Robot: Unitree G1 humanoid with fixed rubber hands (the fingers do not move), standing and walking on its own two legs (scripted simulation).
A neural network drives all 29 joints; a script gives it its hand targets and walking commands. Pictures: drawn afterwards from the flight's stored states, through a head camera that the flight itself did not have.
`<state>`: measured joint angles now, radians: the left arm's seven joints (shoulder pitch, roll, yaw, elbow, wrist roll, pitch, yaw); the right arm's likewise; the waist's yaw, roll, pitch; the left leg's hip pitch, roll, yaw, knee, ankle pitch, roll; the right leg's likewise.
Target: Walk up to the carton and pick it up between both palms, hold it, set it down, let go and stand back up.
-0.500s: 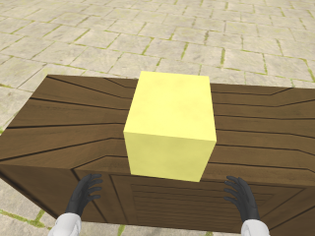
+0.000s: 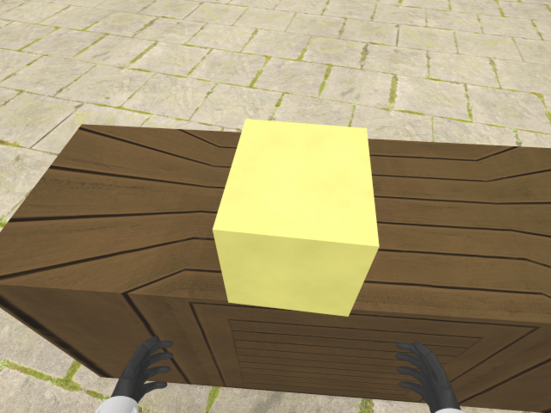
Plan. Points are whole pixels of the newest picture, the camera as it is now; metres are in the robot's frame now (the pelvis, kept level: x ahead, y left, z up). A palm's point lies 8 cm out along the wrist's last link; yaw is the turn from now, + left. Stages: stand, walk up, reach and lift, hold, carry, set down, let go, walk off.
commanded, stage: set down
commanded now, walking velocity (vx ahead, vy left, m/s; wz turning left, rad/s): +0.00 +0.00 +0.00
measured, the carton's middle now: (296, 216) +0.42 -0.01 +0.01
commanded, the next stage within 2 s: let go in 0.18 s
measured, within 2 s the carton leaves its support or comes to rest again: neither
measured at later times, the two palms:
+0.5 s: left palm (138, 389) +0.16 +0.22 -0.08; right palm (451, 410) +0.15 -0.23 -0.08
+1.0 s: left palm out of the picture +0.07 +0.27 -0.10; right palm out of the picture +0.08 -0.25 -0.10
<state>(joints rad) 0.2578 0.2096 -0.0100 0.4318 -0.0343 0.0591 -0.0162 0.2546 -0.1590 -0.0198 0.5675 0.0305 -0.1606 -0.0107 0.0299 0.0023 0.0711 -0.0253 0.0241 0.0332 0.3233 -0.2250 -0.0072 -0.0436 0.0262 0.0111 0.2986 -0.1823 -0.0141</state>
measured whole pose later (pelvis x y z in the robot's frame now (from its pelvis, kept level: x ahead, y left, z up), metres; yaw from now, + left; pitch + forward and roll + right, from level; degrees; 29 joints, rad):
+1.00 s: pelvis -0.02 +0.00 -0.01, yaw +1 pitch -2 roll +0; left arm 0.32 0.26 0.04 0.66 0.02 -0.03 0.00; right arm 0.29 -0.26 -0.04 0.73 -0.01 -0.04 0.00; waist 0.01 0.01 0.01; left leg -0.17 0.01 0.02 0.48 -0.26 0.00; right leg -0.18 0.01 -0.01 0.45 -0.23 -0.01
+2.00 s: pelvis -0.04 +0.02 -0.01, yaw +1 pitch -2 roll +0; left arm 0.36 0.27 -0.02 0.76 0.02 -0.02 0.01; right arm 0.35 -0.27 0.01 0.73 -0.01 -0.02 0.00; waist 0.00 0.00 0.02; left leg -0.23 -0.02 0.03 0.51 -0.25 0.03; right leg -0.25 -0.02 0.01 0.50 -0.23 0.02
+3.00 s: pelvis -0.03 +0.01 -0.01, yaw +1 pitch -2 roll +0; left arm 0.35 0.26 -0.02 0.82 0.01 -0.01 0.02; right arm 0.36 -0.26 0.00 0.80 0.00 -0.01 -0.02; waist 0.00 0.00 0.02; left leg -0.20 0.00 0.02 0.48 -0.24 0.01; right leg -0.23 0.00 0.01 0.48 -0.22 0.00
